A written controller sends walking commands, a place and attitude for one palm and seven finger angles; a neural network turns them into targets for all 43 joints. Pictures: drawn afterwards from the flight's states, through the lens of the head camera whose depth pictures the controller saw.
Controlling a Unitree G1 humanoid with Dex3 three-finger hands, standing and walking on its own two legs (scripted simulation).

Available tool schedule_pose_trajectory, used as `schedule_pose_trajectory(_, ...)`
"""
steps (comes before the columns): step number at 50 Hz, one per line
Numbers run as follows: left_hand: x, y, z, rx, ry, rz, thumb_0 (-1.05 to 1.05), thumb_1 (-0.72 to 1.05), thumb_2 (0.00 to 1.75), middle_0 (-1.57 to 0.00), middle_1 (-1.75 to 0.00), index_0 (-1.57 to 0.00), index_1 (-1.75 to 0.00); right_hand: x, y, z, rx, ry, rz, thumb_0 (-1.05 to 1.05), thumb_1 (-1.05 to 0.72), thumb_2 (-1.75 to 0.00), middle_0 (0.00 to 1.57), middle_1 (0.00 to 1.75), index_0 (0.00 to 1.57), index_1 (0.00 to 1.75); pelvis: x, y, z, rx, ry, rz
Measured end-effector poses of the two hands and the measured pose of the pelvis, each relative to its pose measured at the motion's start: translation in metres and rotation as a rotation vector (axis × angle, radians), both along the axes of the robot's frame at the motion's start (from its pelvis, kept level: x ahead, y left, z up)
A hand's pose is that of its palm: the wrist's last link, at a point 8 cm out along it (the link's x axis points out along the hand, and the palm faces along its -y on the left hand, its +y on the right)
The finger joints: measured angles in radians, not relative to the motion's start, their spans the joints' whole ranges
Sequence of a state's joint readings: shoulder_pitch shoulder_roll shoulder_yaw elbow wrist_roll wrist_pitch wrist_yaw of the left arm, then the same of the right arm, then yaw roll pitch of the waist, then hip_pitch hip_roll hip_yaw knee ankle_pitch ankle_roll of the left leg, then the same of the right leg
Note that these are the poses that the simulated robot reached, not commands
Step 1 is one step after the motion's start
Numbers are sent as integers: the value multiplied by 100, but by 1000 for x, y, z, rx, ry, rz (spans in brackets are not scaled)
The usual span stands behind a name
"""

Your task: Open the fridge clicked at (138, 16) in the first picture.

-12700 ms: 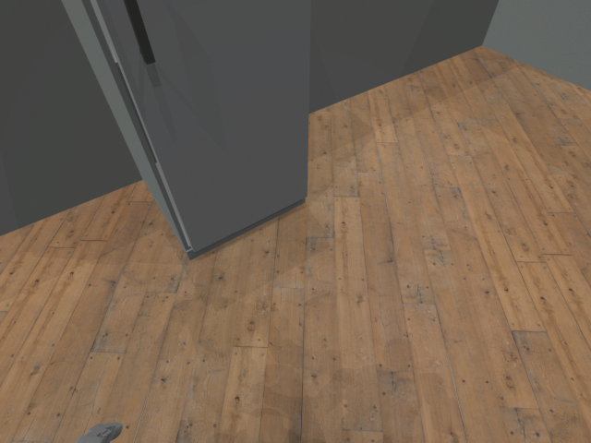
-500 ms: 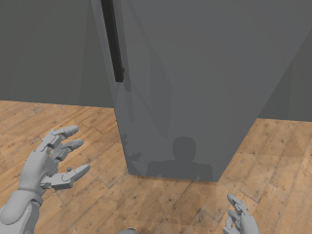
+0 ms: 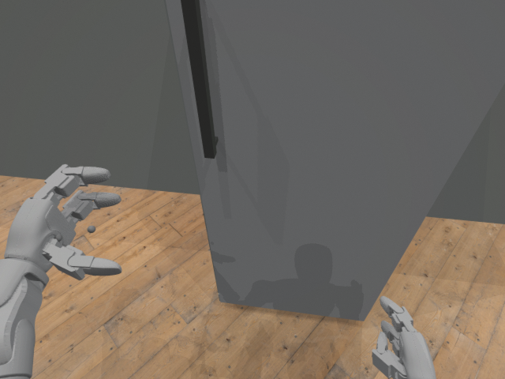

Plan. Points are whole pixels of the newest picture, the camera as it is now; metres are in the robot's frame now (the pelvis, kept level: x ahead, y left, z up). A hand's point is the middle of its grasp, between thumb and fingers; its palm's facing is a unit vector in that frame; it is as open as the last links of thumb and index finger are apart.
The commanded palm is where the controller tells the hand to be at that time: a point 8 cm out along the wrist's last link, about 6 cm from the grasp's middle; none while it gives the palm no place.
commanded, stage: raise the hand to about handle height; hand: left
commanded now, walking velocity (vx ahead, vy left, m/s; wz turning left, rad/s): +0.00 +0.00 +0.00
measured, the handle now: (204, 80) +0.52 +0.16 +0.25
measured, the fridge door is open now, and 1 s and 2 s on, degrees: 0 0 0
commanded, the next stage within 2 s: move the hooked fingers beside the handle in 0.88 s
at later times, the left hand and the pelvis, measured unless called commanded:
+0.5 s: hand (58, 171) +0.27 +0.28 +0.24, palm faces +0.05 -0.99 -0.10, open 14.0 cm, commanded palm +0.23 +0.32 +0.24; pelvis -0.01 +0.00 +0.01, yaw +0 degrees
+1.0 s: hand (60, 176) +0.27 +0.28 +0.23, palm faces +0.05 -0.99 -0.09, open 14.0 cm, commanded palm +0.24 +0.32 +0.24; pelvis -0.01 +0.00 +0.01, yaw +0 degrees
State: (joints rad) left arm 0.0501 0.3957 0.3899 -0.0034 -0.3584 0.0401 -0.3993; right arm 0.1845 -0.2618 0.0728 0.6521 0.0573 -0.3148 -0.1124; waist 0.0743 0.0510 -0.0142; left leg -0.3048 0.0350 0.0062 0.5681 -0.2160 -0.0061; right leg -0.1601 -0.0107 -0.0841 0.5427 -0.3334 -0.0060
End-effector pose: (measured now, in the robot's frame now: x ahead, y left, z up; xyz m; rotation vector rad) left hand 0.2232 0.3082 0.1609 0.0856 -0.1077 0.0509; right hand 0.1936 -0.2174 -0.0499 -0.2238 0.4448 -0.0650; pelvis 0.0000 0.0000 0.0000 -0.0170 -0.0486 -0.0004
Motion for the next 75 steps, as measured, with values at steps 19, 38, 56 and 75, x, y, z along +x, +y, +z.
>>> schedule_pose_trajectory(19, 16, 21, 69, 25, -22, 13, -1, -49, 30, -30, -120, -31, -120, -12, 4, -4, 33, 62, 17, 1, -90, -90, 20, 30, 20, 30, -9, -4, 7, 1, -37, 5)
schedule_pose_trajectory(38, 21, 20, 70, 6, -22, 4, -1, -50, 30, -30, -120, -31, -120, -8, 0, 3, 22, 55, 2, 1, -91, -90, 20, 30, 20, 30, -6, -1, 8, 5, -37, -5)
schedule_pose_trajectory(56, 31, 22, 69, -13, 17, 2, -1, -50, 30, -30, -120, -31, -120, -1, 11, 1, 31, 68, 32, 1, -90, -90, 20, 30, 20, 30, -7, 0, 9, 4, -34, 9)
schedule_pose_trajectory(75, 95, -2, 66, -36, 56, -24, -1, -50, 30, -30, -120, -30, -120, -24, -16, -11, 17, 140, -62, 1, -90, -90, 20, 30, 20, 30, 0, -4, 9, 10, -1, -11)
